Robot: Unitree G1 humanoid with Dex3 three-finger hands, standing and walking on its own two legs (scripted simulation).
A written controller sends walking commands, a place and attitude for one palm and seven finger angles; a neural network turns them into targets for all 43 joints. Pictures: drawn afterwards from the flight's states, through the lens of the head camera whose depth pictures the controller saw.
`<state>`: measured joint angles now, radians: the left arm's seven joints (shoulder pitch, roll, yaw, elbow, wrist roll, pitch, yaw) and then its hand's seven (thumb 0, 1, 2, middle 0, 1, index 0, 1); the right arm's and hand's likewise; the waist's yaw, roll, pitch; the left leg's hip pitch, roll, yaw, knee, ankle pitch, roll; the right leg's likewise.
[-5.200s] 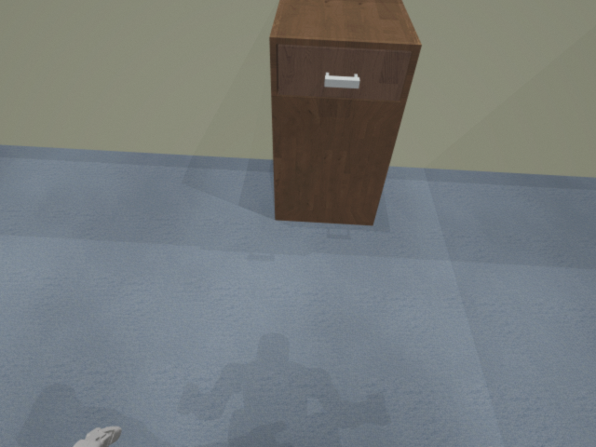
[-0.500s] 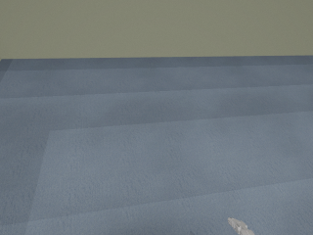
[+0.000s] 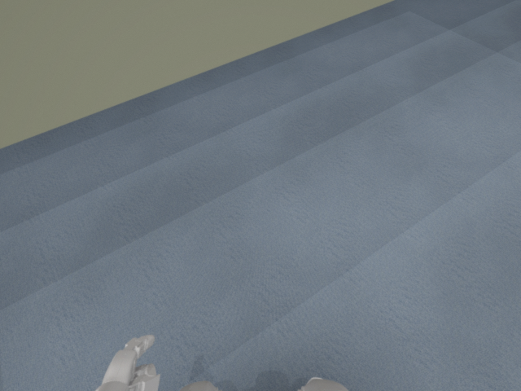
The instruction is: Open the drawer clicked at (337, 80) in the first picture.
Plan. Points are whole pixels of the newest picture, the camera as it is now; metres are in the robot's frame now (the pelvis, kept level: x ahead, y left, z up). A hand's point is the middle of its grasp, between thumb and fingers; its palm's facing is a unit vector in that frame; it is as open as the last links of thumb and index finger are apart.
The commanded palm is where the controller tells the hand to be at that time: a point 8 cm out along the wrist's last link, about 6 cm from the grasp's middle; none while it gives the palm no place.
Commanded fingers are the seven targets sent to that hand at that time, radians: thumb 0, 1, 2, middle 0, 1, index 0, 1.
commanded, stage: turn to face it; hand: left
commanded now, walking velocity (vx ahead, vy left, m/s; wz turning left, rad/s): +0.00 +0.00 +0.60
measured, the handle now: out of the picture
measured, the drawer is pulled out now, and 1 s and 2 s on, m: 0.00 0.00 0.00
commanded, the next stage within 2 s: none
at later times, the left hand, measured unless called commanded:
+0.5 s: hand out of the picture +0.02 +0.26 -0.17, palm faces +0.31 -0.92 -0.22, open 7.3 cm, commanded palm none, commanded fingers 0.00 0.90 0.90 -0.20 -0.30 -0.20 -0.30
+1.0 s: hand out of the picture -0.03 +0.16 -0.13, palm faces +0.55 -0.79 -0.27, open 7.4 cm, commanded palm none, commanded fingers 0.00 0.90 0.90 -0.20 -0.30 -0.20 -0.30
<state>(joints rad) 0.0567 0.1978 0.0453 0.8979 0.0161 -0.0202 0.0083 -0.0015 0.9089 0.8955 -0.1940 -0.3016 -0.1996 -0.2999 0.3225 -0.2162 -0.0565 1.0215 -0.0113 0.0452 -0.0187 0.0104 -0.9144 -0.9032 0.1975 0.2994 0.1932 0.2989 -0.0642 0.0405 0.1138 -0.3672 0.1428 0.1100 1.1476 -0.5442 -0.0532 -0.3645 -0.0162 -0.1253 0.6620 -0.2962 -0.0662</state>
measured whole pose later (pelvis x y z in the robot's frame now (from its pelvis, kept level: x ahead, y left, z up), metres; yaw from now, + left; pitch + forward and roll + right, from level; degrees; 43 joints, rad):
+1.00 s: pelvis +0.00 -0.05 +0.02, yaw +33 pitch -1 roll +2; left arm 0.22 0.16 0.03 0.89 0.01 0.02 0.02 0.00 0.90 0.89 -0.20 -0.30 -0.20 -0.30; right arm 0.21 -0.27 -0.11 0.92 -0.03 0.08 0.03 0.01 -0.91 -0.90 0.20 0.30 0.20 0.30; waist -0.02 0.04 0.03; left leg -0.57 -0.03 -0.02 1.11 -0.36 -0.05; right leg -0.21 -0.07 -0.10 0.51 -0.29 -0.01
